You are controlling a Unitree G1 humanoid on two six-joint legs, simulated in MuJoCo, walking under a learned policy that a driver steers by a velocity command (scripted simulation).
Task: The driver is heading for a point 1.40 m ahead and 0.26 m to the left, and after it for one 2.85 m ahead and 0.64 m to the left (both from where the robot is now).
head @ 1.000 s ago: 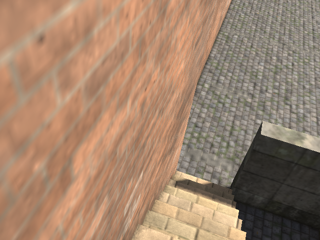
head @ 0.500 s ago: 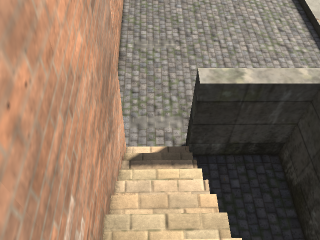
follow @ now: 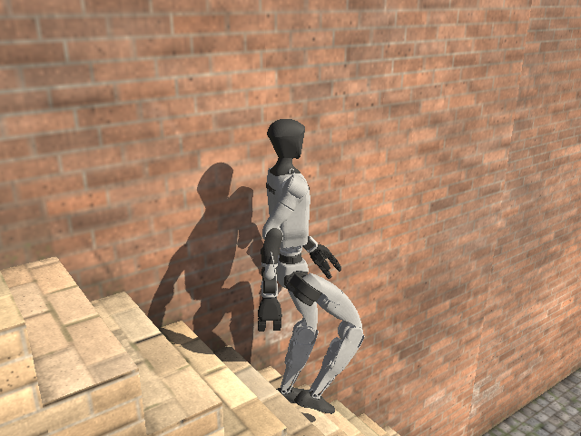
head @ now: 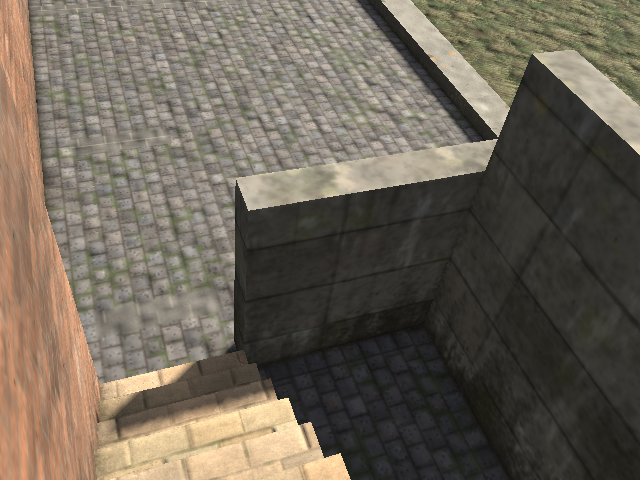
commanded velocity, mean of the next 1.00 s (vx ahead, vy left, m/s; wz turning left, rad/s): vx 0.02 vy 0.00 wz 0.28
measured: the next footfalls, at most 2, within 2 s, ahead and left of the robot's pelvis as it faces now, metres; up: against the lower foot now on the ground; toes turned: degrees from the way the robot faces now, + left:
right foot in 0.26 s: +0.08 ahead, -0.12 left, +0.01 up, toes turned +13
left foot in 0.62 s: +0.18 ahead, +0.21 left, -0.21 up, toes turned +27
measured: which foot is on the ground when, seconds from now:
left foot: down 0.00-0.26, up 0.28-0.60, down 0.62-1.00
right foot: up 0.00-0.24, down 0.26-0.76, up 0.78-0.98, down 1.00-1.00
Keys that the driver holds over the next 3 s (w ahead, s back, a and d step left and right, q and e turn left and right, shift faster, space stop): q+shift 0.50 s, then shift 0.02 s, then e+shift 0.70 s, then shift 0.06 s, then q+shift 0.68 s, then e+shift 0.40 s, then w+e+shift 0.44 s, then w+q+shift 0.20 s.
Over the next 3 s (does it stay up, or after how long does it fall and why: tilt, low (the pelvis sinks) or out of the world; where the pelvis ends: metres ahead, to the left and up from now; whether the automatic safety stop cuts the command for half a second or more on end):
stays up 0.89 0.13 -0.84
